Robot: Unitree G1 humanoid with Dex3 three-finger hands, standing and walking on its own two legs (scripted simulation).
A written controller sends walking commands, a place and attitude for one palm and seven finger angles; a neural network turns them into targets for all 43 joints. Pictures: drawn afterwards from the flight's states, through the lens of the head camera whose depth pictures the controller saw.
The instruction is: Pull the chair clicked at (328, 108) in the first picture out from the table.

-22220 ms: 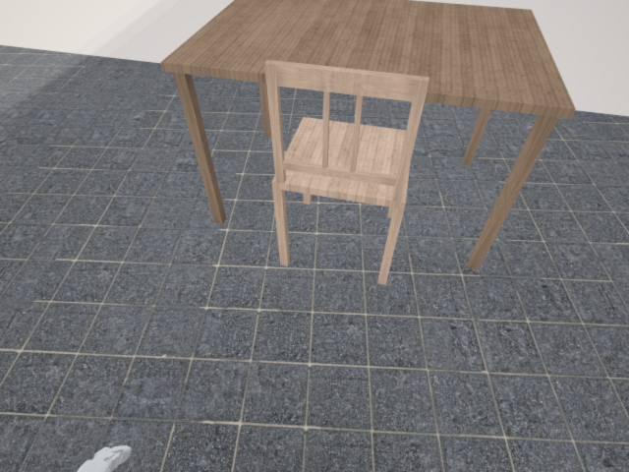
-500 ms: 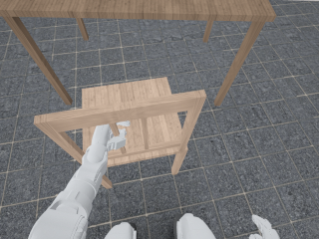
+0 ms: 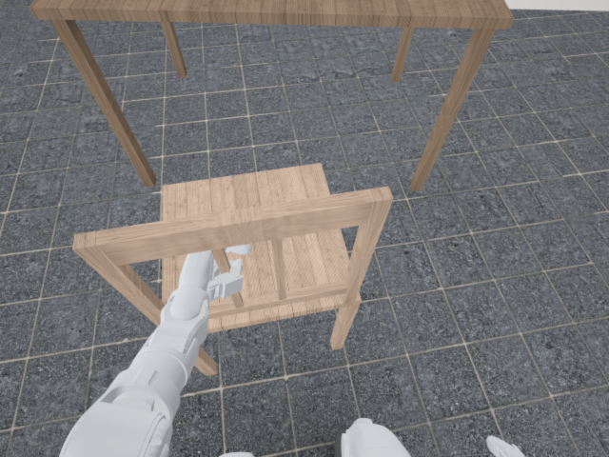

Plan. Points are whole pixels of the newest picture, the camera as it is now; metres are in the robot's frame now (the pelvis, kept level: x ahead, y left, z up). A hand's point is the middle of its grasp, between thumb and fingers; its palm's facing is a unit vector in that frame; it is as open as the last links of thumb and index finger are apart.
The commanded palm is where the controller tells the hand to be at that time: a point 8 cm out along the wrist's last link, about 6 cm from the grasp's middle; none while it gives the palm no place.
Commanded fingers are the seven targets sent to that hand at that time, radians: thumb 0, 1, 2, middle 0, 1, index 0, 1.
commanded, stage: stop walking, hand still on the chair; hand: left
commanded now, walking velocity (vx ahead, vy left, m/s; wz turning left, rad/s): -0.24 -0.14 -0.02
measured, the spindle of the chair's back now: (229, 278) +0.38 +0.13 -0.12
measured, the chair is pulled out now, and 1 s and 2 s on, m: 0.54 0.64 0.64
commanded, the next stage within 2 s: open the thumb and straighten the fingers in 0.92 s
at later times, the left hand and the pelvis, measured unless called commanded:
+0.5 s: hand (227, 348) +0.26 +0.11 -0.06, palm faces -0.05 -0.98 -0.17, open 4.9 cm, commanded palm +0.24 +0.17 -0.05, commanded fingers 0.00 0.90 0.90 -0.50 -1.45 -0.50 -1.45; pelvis -0.03 +0.00 +0.00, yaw -2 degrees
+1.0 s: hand (226, 347) +0.26 +0.11 -0.06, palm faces -0.07 -0.98 -0.17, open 5.0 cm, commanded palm +0.24 +0.17 -0.04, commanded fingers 0.00 0.90 0.90 -0.50 -1.45 -0.50 -1.45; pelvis -0.02 +0.01 +0.01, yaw -3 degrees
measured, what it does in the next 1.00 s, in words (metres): steps on the spot: right foot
